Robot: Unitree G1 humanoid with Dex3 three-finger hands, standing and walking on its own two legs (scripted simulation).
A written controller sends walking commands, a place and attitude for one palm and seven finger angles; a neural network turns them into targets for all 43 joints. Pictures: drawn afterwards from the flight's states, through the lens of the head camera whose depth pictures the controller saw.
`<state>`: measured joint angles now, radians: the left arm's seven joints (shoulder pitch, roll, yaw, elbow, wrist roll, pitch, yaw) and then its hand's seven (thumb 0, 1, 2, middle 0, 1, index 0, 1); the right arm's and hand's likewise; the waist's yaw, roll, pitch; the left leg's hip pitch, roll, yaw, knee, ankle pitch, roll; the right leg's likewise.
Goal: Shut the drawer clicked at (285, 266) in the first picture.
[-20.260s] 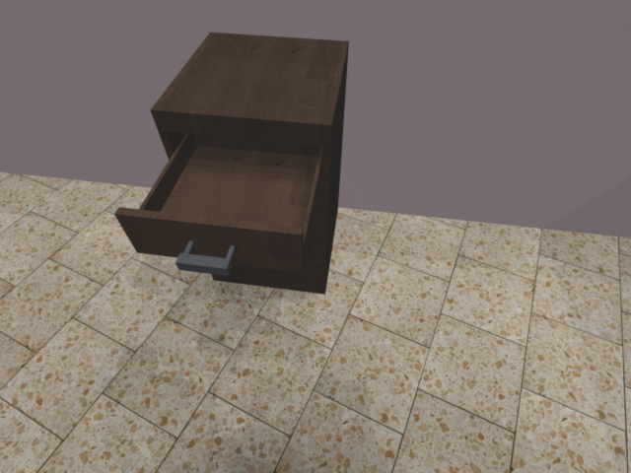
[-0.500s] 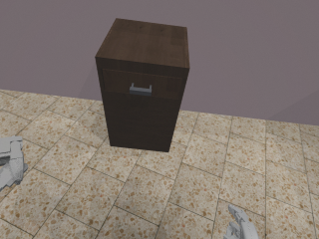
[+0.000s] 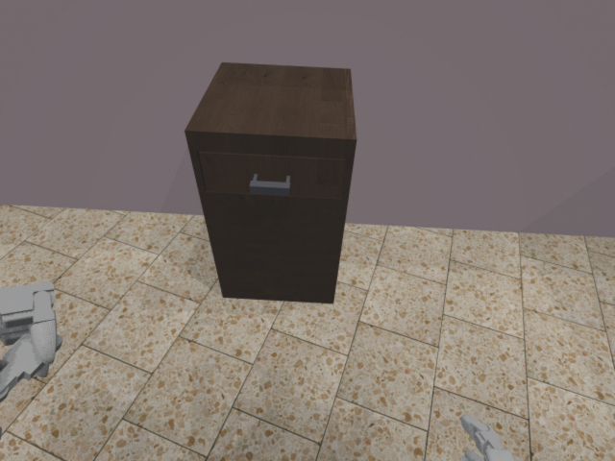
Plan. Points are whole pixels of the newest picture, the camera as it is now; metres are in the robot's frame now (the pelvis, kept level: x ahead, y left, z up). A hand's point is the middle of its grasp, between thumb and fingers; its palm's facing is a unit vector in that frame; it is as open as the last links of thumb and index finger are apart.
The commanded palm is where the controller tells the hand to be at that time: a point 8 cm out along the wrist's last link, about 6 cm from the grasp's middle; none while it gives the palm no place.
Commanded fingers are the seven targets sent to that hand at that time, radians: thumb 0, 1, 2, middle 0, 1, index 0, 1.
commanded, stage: stop stepping back and stand still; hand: left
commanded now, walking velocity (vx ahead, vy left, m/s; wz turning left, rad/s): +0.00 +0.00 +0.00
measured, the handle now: (271, 183) +0.83 +0.12 -0.15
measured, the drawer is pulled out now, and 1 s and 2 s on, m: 0.00 0.00 0.00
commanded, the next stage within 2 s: let the arm hang, fingers relaxed in 0.48 s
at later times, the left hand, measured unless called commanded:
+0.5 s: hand (74, 315) +0.22 +0.24 +0.16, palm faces +0.32 -0.82 -0.47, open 3.2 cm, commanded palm +0.16 +0.28 +0.18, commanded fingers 0.00 0.90 0.90 -1.40 -1.60 -1.40 -1.60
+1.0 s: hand out of the picture -0.01 +0.21 -0.17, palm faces +0.05 -0.97 -0.23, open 3.8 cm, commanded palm none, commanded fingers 0.00 0.90 0.90 -0.52 -0.65 -0.52 -0.65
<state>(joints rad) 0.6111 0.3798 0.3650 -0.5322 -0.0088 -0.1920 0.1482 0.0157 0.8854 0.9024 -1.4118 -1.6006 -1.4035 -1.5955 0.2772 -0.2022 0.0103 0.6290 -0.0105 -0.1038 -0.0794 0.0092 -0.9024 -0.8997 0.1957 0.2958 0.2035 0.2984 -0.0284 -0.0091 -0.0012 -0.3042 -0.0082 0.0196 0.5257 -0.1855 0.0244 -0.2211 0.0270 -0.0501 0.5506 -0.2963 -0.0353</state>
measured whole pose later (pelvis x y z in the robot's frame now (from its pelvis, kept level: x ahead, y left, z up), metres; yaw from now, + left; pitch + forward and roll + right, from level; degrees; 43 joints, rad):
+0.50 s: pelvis +0.03 +0.00 +0.01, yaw -1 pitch +0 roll +0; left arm 0.65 0.39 0.35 -0.56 -0.04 -0.22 0.14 0.01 0.88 0.90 -1.41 -1.60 -1.40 -1.59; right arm 0.16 -0.20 0.01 0.59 0.00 -0.09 -0.07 0.01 -0.90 -0.90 0.20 0.30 0.21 0.30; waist 0.00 0.00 0.04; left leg -0.25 0.00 0.02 0.47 -0.21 0.01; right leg -0.17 0.04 -0.04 0.43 -0.26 -0.03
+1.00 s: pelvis +0.01 +0.01 +0.01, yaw +2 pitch -1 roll -1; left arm 0.31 0.23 0.02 1.05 0.02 0.03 0.02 0.01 0.90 0.90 -0.88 -1.09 -0.87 -1.06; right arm 0.28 -0.17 0.01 1.04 -0.02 0.04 -0.02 0.00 -0.91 -0.90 0.20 0.30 0.20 0.30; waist 0.01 -0.02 0.09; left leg -0.27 -0.01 -0.02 0.47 -0.19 0.02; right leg -0.18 0.02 -0.08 0.43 -0.24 -0.03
